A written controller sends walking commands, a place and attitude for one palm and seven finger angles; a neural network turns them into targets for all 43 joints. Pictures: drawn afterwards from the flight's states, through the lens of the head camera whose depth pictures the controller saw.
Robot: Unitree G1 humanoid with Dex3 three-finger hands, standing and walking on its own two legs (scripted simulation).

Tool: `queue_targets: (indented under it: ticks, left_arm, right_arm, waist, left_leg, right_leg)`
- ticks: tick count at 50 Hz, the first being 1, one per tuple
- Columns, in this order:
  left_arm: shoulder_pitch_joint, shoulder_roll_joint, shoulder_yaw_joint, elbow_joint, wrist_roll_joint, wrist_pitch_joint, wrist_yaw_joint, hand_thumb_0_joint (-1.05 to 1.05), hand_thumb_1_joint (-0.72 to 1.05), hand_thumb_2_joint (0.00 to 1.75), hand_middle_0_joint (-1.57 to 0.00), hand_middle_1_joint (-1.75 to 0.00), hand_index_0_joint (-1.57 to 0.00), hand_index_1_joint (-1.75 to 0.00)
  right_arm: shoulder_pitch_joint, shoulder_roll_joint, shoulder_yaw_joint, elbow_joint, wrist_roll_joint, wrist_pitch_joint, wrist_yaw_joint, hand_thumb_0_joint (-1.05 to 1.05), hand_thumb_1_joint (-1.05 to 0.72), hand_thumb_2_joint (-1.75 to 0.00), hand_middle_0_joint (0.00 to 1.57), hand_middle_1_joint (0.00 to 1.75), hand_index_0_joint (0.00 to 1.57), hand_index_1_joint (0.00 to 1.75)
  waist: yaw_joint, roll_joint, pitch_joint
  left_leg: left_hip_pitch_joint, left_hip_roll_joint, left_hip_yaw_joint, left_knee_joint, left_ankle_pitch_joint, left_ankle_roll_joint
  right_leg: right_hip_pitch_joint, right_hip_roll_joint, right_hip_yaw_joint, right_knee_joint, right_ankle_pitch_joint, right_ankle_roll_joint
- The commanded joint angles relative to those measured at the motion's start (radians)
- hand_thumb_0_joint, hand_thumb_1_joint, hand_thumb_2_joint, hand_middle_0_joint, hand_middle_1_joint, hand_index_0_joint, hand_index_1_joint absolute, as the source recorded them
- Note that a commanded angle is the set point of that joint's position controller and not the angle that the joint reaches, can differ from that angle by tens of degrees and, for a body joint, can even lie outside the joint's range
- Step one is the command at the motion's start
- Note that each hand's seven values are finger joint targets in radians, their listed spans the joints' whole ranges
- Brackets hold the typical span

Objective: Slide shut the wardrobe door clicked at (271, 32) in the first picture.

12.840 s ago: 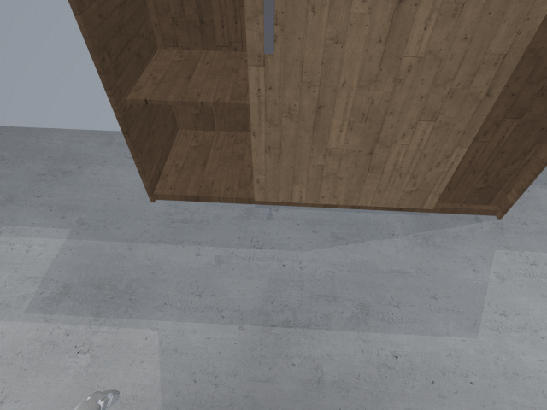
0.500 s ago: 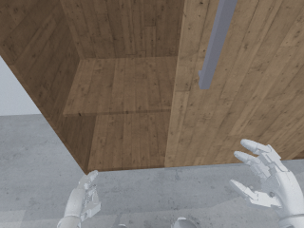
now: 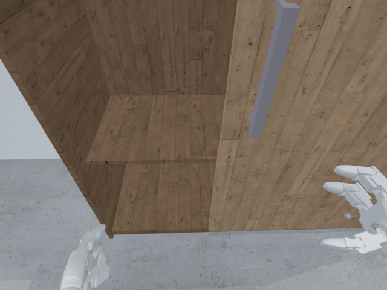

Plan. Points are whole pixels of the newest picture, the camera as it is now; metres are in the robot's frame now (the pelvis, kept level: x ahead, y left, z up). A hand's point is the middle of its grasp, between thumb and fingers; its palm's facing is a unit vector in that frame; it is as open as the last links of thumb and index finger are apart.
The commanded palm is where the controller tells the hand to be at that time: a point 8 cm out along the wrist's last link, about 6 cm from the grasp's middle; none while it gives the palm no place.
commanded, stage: raise the hand with hooked fingers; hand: right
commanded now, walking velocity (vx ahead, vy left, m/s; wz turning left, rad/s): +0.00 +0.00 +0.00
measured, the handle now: (265, 78) +0.53 -0.14 +0.20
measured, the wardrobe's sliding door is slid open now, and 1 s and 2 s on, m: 0.50 0.50 0.50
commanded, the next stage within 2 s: move the hooked fingers beside the handle in 0.92 s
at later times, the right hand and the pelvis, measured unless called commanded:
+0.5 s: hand (377, 165) +0.28 -0.28 +0.19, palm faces +0.02 +0.99 -0.11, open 13.9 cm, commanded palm +0.25 -0.32 +0.19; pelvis +0.01 +0.01 +0.02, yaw -1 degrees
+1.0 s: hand (359, 163) +0.29 -0.26 +0.18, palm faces +0.01 +1.00 -0.09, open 13.9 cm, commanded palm +0.26 -0.30 +0.19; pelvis +0.02 +0.02 +0.02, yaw +0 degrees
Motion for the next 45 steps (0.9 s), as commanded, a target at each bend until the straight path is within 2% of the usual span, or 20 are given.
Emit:
queue_targets:
  ticks: [1, 4, 6, 8, 9, 11, 15, 19, 21, 24, 26, 28, 32, 33, 34, 37, 39, 41, 43, 45]
  left_arm:
    - [-0.1, 0.122, 0.036, -0.158, -0.005, -0.061, 0.012, 0.0, 0.9, 0.9, -0.2, -0.3, -0.2, -0.3]
    - [-0.108, 0.119, 0.025, -0.161, -0.005, -0.059, 0.014, 0.0, 0.9, 0.9, -0.2, -0.3, -0.2, -0.3]
    - [-0.109, 0.12, 0.022, -0.159, -0.005, -0.055, 0.017, 0.0, 0.9, 0.9, -0.2, -0.3, -0.2, -0.3]
    - [-0.111, 0.121, 0.016, -0.151, -0.002, -0.046, 0.019, 0.0, 0.9, 0.9, -0.2, -0.3, -0.2, -0.3]
    - [-0.116, 0.119, 0.016, -0.154, -0.005, -0.045, 0.018, 0.0, 0.9, 0.9, -0.2, -0.3, -0.2, -0.3]
    - [-0.122, 0.117, 0.014, -0.155, -0.005, -0.044, 0.019, 0.0, 0.9, 0.9, -0.2, -0.3, -0.2, -0.3]
    - [-0.122, 0.118, 0.01, -0.148, -0.007, -0.038, 0.021, 0.0, 0.9, 0.9, -0.2, -0.3, -0.2, -0.3]
    - [-0.127, 0.122, 0.004, -0.142, -0.012, -0.029, 0.022, 0.0, 0.9, 0.9, -0.2, -0.3, -0.2, -0.3]
    - [-0.128, 0.123, 0.008, -0.144, -0.013, -0.028, 0.024, 0.0, 0.9, 0.9, -0.2, -0.3, -0.2, -0.3]
    - [-0.12, 0.124, 0.012, -0.148, -0.017, -0.021, 0.015, 0.0, 0.9, 0.9, -0.2, -0.3, -0.2, -0.3]
    - [-0.127, 0.128, 0.016, -0.155, -0.019, -0.019, 0.011, 0.0, 0.9, 0.9, -0.2, -0.3, -0.2, -0.3]
    - [-0.126, 0.127, 0.018, -0.156, -0.015, -0.017, 0.008, 0.0, 0.9, 0.9, -0.2, -0.3, -0.2, -0.3]
    - [-0.128, 0.124, 0.022, -0.16, -0.013, -0.021, 0.013, 0.0, 0.9, 0.9, -0.2, -0.3, -0.2, -0.3]
    - [-0.122, 0.124, 0.02, -0.152, -0.009, -0.019, 0.013, 0.0, 0.9, 0.9, -0.2, -0.3, -0.2, -0.3]
    - [-0.126, 0.123, 0.022, -0.154, -0.011, -0.022, 0.013, 0.0, 0.9, 0.9, -0.2, -0.3, -0.2, -0.3]
    - [-0.124, 0.121, 0.023, -0.15, -0.011, -0.026, 0.019, 0.0, 0.9, 0.9, -0.2, -0.3, -0.2, -0.3]
    - [-0.123, 0.12, 0.024, -0.147, -0.012, -0.025, 0.018, 0.0, 0.9, 0.9, -0.2, -0.3, -0.2, -0.3]
    - [-0.123, 0.121, 0.025, -0.145, -0.013, -0.023, 0.022, 0.0, 0.9, 0.9, -0.2, -0.3, -0.2, -0.3]
    - [-0.121, 0.123, 0.022, -0.138, -0.014, -0.017, 0.021, 0.0, 0.9, 0.9, -0.2, -0.3, -0.2, -0.3]
    - [-0.128, 0.125, 0.024, -0.144, -0.016, -0.016, 0.021, 0.0, 0.9, 0.9, -0.2, -0.3, -0.2, -0.3]
  right_arm:
    - [-0.232, -0.219, -0.109, -0.179, 0.013, -0.009, 0.016, 0.0, 0.5, -0.3, 0.3, 1.2, 0.3, 1.2]
    - [-0.306, -0.251, -0.132, -0.172, 0.015, 0.022, 0.028, 0.0, 0.5, -0.3, 0.3, 1.2, 0.3, 1.2]
    - [-0.336, -0.267, -0.142, -0.148, 0.011, 0.039, 0.035, 0.0, 0.5, -0.3, 0.3, 1.2, 0.3, 1.2]
    - [-0.379, -0.289, -0.158, -0.125, 0.012, 0.054, 0.04, 0.0, 0.5, -0.3, 0.3, 1.2, 0.3, 1.2]
    - [-0.393, -0.29, -0.162, -0.125, 0.012, 0.06, 0.047, 0.0, 0.5, -0.3, 0.3, 1.2, 0.3, 1.2]
    - [-0.436, -0.309, -0.17, -0.133, 0.01, 0.068, 0.056, 0.0, 0.5, -0.3, 0.3, 1.2, 0.3, 1.2]
    - [-0.495, -0.34, -0.182, -0.108, 0.008, 0.09, 0.07, 0.0, 0.5, -0.3, 0.3, 1.2, 0.3, 1.2]
    - [-0.55, -0.374, -0.201, -0.04, 0.003, 0.122, 0.079, 0.0, 0.5, -0.3, 0.3, 1.2, 0.3, 1.2]
    - [-0.584, -0.405, -0.223, -0.033, 0.004, 0.132, 0.085, 0.0, 0.5, -0.3, 0.3, 1.2, 0.3, 1.2]
    - [-0.503, -0.347, -0.186, 0.03, 0.011, 0.148, 0.105, 0.0, 0.5, -0.3, 0.3, 1.2, 0.3, 1.2]
    - [-0.513, -0.351, -0.182, 0.001, 0.012, 0.151, 0.109, 0.0, 0.5, -0.3, 0.3, 1.2, 0.3, 1.2]
    - [-0.504, -0.378, -0.212, -0.021, 0.015, 0.143, 0.098, 0.0, 0.5, -0.3, 0.3, 1.2, 0.3, 1.2]
    - [-0.532, -0.399, -0.241, -0.072, 0.01, 0.123, 0.079, 0.0, 0.5, -0.3, 0.3, 1.2, 0.3, 1.2]
    - [-0.529, -0.415, -0.254, -0.065, 0.011, 0.119, 0.07, 0.0, 0.5, -0.3, 0.3, 1.2, 0.3, 1.2]
    - [-0.531, -0.395, -0.243, -0.066, 0.01, 0.114, 0.071, 0.0, 0.5, -0.3, 0.3, 1.2, 0.3, 1.2]
    - [-0.542, -0.394, -0.238, -0.084, 0.002, 0.108, 0.07, 0.0, 0.5, -0.3, 0.3, 1.2, 0.3, 1.2]
    - [-0.532, -0.388, -0.238, -0.073, 0.005, 0.109, 0.068, 0.0, 0.5, -0.3, 0.3, 1.2, 0.3, 1.2]
    - [-0.522, -0.379, -0.229, -0.047, 0.005, 0.118, 0.076, 0.0, 0.5, -0.3, 0.3, 1.2, 0.3, 1.2]
    - [-0.525, -0.368, -0.211, -0.022, 0.009, 0.127, 0.08, 0.0, 0.5, -0.3, 0.3, 1.2, 0.3, 1.2]
    - [-0.534, -0.379, -0.218, -0.027, 0.007, 0.131, 0.085, 0.0, 0.5, -0.3, 0.3, 1.2, 0.3, 1.2]
  waist:
    - [-0.008, -0.069, -0.098]
    - [-0.011, -0.099, -0.095]
    - [-0.01, -0.06, -0.097]
    - [-0.012, -0.06, -0.091]
    - [-0.011, -0.082, -0.105]
    - [-0.011, -0.089, -0.133]
    - [-0.01, -0.08, -0.137]
    - [-0.013, -0.082, -0.105]
    - [-0.015, -0.084, -0.137]
    - [-0.016, -0.038, -0.126]
    - [-0.017, -0.05, -0.133]
    - [-0.024, -0.031, -0.143]
    - [-0.024, -0.067, -0.175]
    - [-0.025, -0.045, -0.149]
    - [-0.019, -0.055, -0.148]
    - [-0.018, -0.108, -0.172]
    - [-0.016, -0.069, -0.159]
    - [-0.016, -0.069, -0.156]
    - [-0.014, -0.037, -0.122]
    - [-0.015, -0.054, -0.151]
  left_leg:
    - [-0.016, -0.048, 0.018, -0.15, 0.127, 0.028]
    - [0.005, -0.05, 0.016, -0.171, 0.138, 0.031]
    - [0.009, -0.051, 0.019, -0.18, 0.135, 0.029]
    - [0.032, -0.05, 0.016, -0.194, 0.141, 0.032]
    - [0.03, -0.05, 0.015, -0.195, 0.162, 0.032]
    - [0.043, -0.049, 0.016, -0.198, 0.187, 0.031]
    - [0.057, -0.049, 0.019, -0.212, 0.211, 0.033]
    - [0.058, -0.047, 0.015, -0.234, 0.185, 0.033]
    - [0.071, -0.043, 0.013, -0.237, 0.21, 0.033]
    - [0.076, -0.045, 0.013, -0.236, 0.25, 0.031]
    - [0.074, -0.042, 0.013, -0.232, 0.256, 0.03]
    - [0.097, -0.04, 0.009, -0.233, 0.265, 0.031]
    - [0.096, -0.041, 0.009, -0.224, 0.289, 0.027]
    - [0.103, -0.039, 0.005, -0.235, 0.275, 0.028]
    - [0.089, -0.042, 0.003, -0.235, 0.286, 0.026]
    - [0.098, -0.037, 0.003, -0.227, 0.315, 0.026]
    - [0.103, -0.038, 0.001, -0.232, 0.332, 0.023]
    - [0.097, -0.037, 0.002, -0.231, 0.338, 0.022]
    - [0.1, -0.036, -0.001, -0.239, 0.33, 0.022]
    - [0.096, -0.035, -0.002, -0.233, 0.337, 0.019]
  right_leg:
    - [0.149, 0.025, 0.018, -0.187, 0.123, -0.025]
    - [0.173, 0.028, 0.02, -0.206, 0.132, -0.024]
    - [0.182, 0.026, 0.024, -0.218, 0.129, -0.025]
    - [0.184, 0.029, 0.024, -0.225, 0.134, -0.024]
    - [0.205, 0.03, 0.02, -0.225, 0.151, -0.025]
    - [0.231, 0.029, 0.021, -0.231, 0.176, -0.025]
    - [0.251, 0.03, 0.025, -0.246, 0.198, -0.025]
    - [0.24, 0.034, 0.025, -0.263, 0.175, -0.023]
    - [0.263, 0.036, 0.023, -0.264, 0.197, -0.026]
    - [0.252, 0.039, 0.015, -0.256, 0.224, -0.028]
    - [0.258, 0.04, 0.011, -0.256, 0.227, -0.028]
    - [0.25, 0.042, 0.006, -0.249, 0.242, -0.029]
    - [0.28, 0.041, 0.0, -0.249, 0.264, -0.03]
    - [0.255, 0.042, -0.003, -0.245, 0.251, -0.031]
    - [0.268, 0.042, -0.006, -0.246, 0.254, -0.033]
    - [0.293, 0.042, -0.01, -0.246, 0.277, -0.032]
    - [0.283, 0.042, -0.012, -0.241, 0.281, -0.034]
    - [0.286, 0.042, -0.012, -0.243, 0.282, -0.034]
    - [0.261, 0.043, -0.012, -0.241, 0.27, -0.034]
    - [0.273, 0.045, -0.015, -0.24, 0.271, -0.034]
